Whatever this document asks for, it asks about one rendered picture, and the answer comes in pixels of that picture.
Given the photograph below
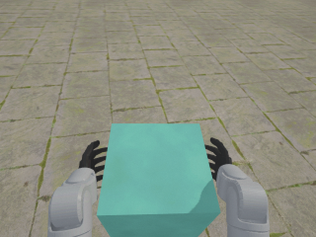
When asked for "robot left hand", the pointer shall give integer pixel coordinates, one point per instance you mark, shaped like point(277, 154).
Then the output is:
point(88, 160)

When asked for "robot right hand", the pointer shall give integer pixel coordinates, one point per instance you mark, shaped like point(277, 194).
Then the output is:
point(221, 158)

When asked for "robot right forearm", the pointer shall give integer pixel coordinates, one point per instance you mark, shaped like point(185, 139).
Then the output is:
point(247, 205)

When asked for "robot left forearm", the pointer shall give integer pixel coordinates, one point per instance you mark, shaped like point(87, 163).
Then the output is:
point(70, 210)

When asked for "carton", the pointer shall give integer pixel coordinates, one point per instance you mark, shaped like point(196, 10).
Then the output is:
point(157, 181)

